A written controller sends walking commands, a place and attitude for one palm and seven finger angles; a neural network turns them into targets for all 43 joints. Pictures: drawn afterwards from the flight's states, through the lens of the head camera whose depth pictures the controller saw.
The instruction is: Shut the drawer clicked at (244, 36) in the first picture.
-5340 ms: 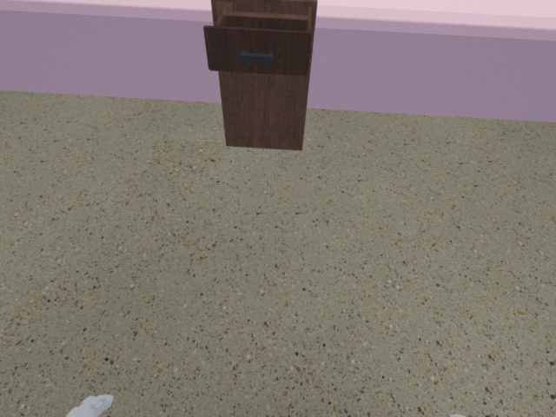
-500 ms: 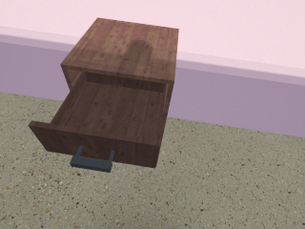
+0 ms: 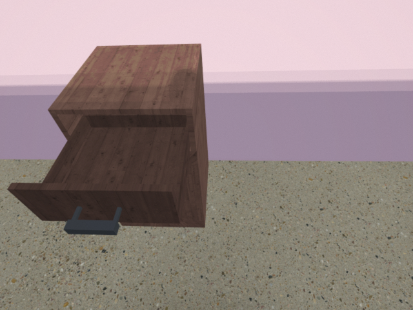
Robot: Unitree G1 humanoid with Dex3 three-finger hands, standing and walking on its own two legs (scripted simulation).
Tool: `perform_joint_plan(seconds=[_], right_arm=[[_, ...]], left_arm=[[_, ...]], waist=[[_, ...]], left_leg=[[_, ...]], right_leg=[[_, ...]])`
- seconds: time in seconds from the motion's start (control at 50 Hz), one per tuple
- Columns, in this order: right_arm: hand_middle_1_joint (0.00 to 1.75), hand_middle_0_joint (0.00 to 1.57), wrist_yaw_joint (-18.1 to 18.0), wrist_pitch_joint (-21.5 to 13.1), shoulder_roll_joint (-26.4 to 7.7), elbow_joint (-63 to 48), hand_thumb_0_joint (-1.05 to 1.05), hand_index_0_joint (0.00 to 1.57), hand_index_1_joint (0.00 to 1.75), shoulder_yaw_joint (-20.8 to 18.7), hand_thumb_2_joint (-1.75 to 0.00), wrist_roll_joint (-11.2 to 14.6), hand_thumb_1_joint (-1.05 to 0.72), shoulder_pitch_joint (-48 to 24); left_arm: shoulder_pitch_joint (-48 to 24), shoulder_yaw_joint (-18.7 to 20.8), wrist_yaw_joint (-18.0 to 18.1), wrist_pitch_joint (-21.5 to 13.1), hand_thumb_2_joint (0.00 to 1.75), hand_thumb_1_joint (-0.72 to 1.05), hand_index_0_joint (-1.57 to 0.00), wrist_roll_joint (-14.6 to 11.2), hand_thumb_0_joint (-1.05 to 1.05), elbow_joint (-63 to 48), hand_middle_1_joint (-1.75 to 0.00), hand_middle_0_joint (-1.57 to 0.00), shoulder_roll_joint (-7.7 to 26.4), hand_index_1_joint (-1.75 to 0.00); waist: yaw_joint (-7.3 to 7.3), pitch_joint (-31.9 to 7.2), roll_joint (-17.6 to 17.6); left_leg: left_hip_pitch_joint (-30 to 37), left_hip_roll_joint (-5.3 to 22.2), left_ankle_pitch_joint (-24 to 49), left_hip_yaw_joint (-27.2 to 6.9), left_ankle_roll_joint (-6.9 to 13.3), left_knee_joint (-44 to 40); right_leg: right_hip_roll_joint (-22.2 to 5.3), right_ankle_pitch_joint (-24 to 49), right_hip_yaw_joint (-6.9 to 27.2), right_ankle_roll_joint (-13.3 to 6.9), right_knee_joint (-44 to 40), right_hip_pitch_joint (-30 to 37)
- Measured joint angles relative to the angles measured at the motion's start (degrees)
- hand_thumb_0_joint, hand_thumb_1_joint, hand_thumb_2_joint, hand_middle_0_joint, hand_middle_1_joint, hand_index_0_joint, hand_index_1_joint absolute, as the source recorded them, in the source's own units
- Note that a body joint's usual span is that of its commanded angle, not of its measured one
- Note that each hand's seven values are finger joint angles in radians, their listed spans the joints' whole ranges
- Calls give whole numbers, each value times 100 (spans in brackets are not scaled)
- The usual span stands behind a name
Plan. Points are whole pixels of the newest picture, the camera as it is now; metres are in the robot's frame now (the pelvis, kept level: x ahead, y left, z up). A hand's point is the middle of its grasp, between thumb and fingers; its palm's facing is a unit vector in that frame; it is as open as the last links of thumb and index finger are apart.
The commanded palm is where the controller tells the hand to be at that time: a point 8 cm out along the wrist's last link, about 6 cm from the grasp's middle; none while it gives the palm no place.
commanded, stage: come to a stop and stand still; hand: left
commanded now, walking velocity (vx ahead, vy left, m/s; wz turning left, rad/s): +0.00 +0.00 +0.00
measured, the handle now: (95, 218) +0.35 +0.31 -0.09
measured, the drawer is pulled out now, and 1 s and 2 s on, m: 0.28 0.28 0.28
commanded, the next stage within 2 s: look again from close up in 0.38 s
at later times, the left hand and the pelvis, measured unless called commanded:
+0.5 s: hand out of the picture -0.04 +0.13 -0.17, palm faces +0.10 -0.98 -0.18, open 7.3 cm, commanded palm none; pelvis -0.01 -0.02 +0.00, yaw +1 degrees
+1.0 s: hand out of the picture -0.01 +0.19 -0.17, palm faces +0.06 -0.98 -0.20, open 7.3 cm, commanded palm none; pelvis -0.01 +0.02 +0.00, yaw +1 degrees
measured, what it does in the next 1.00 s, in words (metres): steps on the spot: left foot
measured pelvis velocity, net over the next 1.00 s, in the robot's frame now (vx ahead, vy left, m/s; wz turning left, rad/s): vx -0.01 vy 0.02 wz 0.01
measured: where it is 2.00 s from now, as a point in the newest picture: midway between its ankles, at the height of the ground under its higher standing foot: outside the picture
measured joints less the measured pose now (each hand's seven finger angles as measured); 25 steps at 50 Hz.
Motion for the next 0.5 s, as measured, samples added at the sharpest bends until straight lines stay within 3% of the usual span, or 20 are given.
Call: perform_joint_plan(seconds=[0.06,0.12,0.22,0.5], right_arm=[[30,19,-16,-60,87,85,1,19,30,55,-90,10,-91,142],[30,19,-58,-129,152,184,1,19,30,117,-90,17,-91,244],[30,19,-121,-240,389,385,1,19,30,252,-90,6,-91,256],[30,19,-109,-270,361,303,1,19,30,296,-90,2,-91,244]], left_arm=[[8,18,19,-34,90,93,-20,-25,1,57,-30,-20,7,-30],[-5,7,15,-90,90,93,-20,-62,1,123,-30,-20,-10,-30],[-11,27,36,-107,89,95,-20,-133,1,322,-30,-20,89,-30],[529,-92,37,-154,90,91,-20,-77,1,663,-30,-20,-219,-30]], waist=[[-1,-31,-37],[4,-16,4],[126,97,-272],[204,-1,-125]], left_leg=[[244,-4,99,-76,-14,-159],[692,28,486,-142,-14,-978],[961,6,674,-144,-256,-1547],[1047,51,732,-101,-205,-1667]], right_leg=[[127,107,-93,-86,-157,15],[286,109,-249,-139,-146,-42],[276,256,-260,-167,-362,60],[330,479,-249,-159,-733,247]])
